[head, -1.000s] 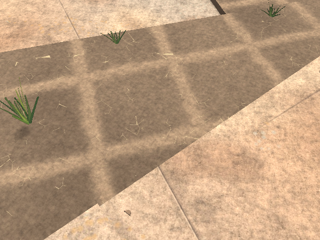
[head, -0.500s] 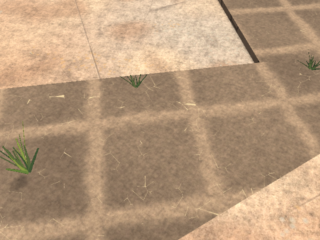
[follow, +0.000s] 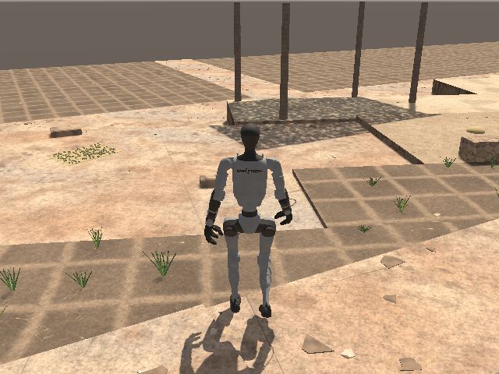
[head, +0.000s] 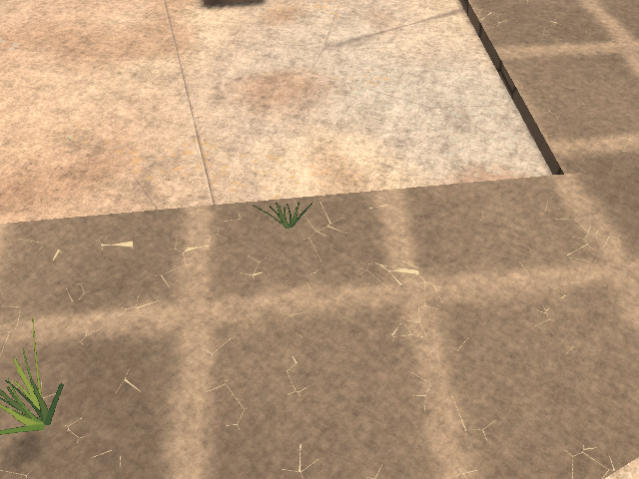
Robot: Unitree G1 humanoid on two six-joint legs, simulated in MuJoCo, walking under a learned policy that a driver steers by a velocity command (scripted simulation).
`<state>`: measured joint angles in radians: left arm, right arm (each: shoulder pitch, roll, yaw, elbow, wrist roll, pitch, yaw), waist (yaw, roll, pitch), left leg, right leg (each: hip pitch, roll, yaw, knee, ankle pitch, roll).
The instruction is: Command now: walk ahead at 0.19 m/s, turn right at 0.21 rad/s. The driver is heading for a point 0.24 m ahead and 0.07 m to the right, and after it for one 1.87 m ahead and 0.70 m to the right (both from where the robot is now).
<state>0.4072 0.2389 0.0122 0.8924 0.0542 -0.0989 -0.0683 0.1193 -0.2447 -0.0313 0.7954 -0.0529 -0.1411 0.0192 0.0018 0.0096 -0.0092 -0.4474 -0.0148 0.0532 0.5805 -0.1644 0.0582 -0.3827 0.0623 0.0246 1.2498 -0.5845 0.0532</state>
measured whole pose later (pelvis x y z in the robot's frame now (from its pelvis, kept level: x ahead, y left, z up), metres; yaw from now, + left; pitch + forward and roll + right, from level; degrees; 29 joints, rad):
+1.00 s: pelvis +0.07 -0.04 +0.02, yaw -31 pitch +4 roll +1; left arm 0.27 0.28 0.03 0.63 0.05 -0.04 -0.02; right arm 0.27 -0.26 -0.02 0.71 -0.05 -0.07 0.01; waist -0.03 -0.03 -0.03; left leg -0.19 -0.07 0.03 0.39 -0.28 0.08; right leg -0.60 0.13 0.19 0.90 -0.39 0.07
